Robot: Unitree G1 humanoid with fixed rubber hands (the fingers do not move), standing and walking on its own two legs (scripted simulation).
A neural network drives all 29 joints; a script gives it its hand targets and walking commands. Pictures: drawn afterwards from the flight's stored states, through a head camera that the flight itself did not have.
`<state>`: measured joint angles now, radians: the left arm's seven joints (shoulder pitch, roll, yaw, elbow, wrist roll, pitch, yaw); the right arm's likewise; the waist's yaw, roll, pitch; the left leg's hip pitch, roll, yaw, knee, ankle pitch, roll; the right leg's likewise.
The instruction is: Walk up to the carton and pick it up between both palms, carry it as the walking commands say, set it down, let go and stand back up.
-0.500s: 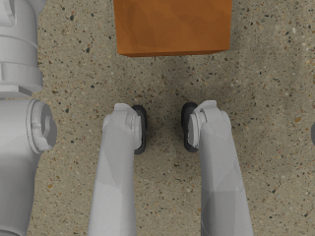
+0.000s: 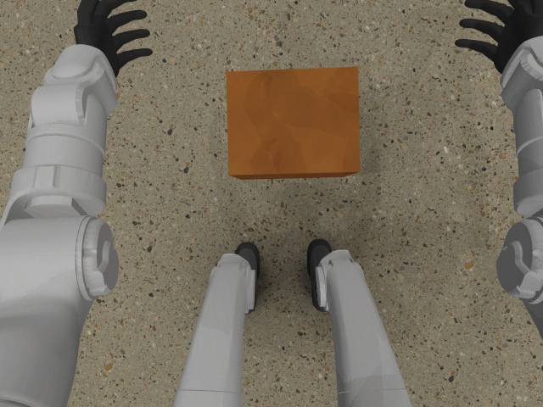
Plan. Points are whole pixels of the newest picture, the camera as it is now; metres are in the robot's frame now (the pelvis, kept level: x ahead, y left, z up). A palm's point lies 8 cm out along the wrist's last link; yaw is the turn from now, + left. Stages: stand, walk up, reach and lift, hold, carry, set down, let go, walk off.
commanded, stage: let go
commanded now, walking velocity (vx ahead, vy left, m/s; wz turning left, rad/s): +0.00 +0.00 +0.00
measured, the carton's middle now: (291, 130) +0.53 -0.03 -0.55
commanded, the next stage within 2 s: stand in 1.30 s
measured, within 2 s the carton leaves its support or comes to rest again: neither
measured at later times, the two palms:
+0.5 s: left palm (39, 164) +0.40 +0.23 +0.00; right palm out of the picture +0.39 -0.25 +0.00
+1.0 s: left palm out of the picture +0.23 +0.25 +0.05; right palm out of the picture +0.24 -0.22 +0.05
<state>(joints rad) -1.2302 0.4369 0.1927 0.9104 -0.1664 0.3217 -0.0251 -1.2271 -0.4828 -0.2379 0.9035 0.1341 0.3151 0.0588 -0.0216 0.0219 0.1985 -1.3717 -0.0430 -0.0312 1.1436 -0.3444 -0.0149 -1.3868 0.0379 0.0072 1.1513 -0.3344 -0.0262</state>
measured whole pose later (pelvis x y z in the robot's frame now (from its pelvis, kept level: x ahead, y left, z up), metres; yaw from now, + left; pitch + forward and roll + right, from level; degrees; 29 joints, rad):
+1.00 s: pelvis +0.08 +0.02 +0.12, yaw -1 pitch -4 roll +0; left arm 0.24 0.23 0.02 0.45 -0.01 0.10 -0.07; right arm 0.23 -0.23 -0.04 0.44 0.00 0.10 0.08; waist 0.01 0.02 0.10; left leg -0.15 -0.04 -0.03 0.48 -0.26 0.02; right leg -0.16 0.02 0.04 0.47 -0.24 -0.01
